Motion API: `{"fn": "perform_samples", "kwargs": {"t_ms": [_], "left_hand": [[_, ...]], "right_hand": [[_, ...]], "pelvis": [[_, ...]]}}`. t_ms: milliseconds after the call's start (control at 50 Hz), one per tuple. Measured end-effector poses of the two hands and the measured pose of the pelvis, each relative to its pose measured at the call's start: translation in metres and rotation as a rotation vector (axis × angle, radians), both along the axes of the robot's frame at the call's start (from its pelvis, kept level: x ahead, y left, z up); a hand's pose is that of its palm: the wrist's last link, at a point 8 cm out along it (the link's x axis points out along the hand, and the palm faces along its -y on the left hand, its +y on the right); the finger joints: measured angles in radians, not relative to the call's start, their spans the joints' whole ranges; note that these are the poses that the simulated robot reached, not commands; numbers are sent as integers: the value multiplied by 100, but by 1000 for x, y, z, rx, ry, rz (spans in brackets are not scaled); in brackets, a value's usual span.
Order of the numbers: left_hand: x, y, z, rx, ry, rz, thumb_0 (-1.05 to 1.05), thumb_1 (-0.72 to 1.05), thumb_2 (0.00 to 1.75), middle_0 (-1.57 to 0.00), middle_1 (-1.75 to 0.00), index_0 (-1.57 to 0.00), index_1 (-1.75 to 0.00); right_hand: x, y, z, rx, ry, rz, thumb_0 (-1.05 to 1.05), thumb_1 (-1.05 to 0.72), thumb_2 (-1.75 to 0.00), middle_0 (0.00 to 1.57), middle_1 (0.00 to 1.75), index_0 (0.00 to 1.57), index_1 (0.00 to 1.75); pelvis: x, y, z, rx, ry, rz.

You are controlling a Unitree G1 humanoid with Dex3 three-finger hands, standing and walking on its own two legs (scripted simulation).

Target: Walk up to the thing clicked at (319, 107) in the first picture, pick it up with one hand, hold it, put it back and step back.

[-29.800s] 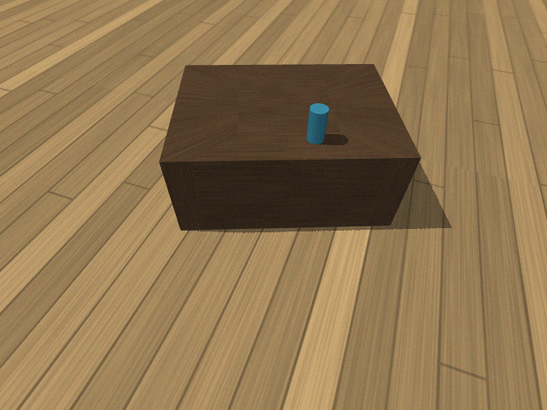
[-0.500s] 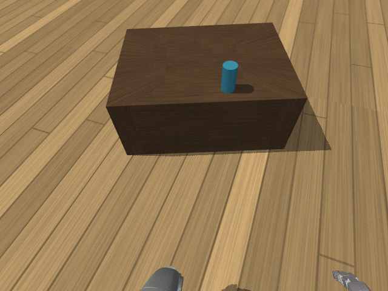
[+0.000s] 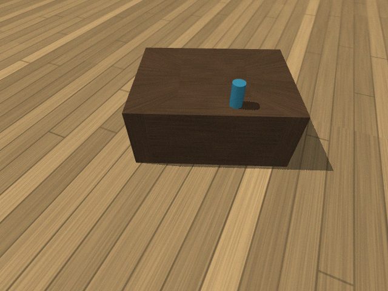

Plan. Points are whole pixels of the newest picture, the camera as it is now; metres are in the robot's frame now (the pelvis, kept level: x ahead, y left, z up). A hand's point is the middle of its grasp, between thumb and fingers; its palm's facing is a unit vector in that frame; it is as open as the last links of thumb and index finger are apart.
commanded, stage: step back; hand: right
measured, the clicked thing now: (237, 94) +1.10 -0.21 -0.27
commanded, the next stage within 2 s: stand in 0.54 s
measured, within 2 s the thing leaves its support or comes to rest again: neither
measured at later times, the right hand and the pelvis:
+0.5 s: hand out of the picture +0.16 -0.22 -0.14, palm faces +0.00 +0.95 -0.33, open 7.4 cm; pelvis +0.04 +0.02 +0.01, yaw -1 degrees
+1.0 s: hand out of the picture +0.09 -0.24 -0.14, palm faces +0.02 +0.94 -0.34, open 7.4 cm; pelvis +0.02 +0.01 +0.02, yaw -1 degrees
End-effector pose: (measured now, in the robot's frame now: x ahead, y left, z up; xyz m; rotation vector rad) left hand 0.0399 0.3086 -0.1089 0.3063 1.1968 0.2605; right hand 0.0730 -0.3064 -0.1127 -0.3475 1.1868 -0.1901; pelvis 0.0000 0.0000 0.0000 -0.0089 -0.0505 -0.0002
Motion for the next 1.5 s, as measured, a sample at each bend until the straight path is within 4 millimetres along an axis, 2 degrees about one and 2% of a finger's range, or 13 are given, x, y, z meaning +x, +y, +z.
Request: {"fn": "perform_samples", "kwargs": {"t_ms": [100,240,360,460,600,700,820,960,1060,1260,1500], "left_hand": [[1,10,-5,-13,14,16,0,90,90,-20,-30,-21,-30],[31,25,-13,-27,28,2,1,91,90,-20,-30,-20,-30],[64,25,-6,-22,-8,-28,1,91,90,-20,-30,-20,-30],[87,22,2,-9,-39,-53,0,91,90,-20,-30,-20,-30],[104,15,9,-11,-60,-72,0,91,90,-20,-30,-20,-30],[103,4,10,-29,-46,-84,0,91,90,-20,-30,-20,-30],[91,-4,7,-46,-16,-91,0,91,90,-20,-30,-20,-30],[72,-6,4,-53,26,-83,0,91,90,-20,-30,-20,-30],[62,-4,5,-46,46,-72,0,91,90,-20,-30,-20,-30],[52,1,7,-32,59,-62,0,91,90,-20,-30,-20,-30],[55,-1,6,-38,54,-63,0,91,90,-20,-30,-20,-30]], "right_hand": [[13,3,4,-24,6,22,1,-90,-90,20,30,20,30],[27,25,8,-22,1,4,1,-90,-90,20,30,20,30],[51,40,9,15,-27,-3,1,-90,-90,20,30,21,30],[70,45,9,37,-65,-10,1,-90,-90,20,30,21,30],[77,41,12,44,-87,-30,1,-90,-90,20,30,21,30],[65,34,15,40,-63,-44,1,-90,-90,20,30,21,30],[42,27,16,32,-14,-64,1,-90,-90,20,30,20,30],[17,21,14,26,41,-81,1,-90,-90,20,30,20,30],[6,21,12,27,63,-82,1,-90,-90,20,30,20,30],[2,24,8,39,68,-69,1,-90,-90,20,30,20,30],[12,23,11,33,56,-52,1,-90,-90,20,30,20,30]], "pelvis": [[8,11,-1,-4,9,22],[24,23,-1,8,11,2],[34,24,4,-1,17,-7],[38,24,7,4,17,-16],[39,23,11,10,9,-22],[36,21,15,12,5,-21],[30,17,18,11,5,-19],[25,15,19,10,7,-20],[23,14,19,10,8,-18],[21,13,19,11,11,-14],[24,12,19,11,17,-13]]}}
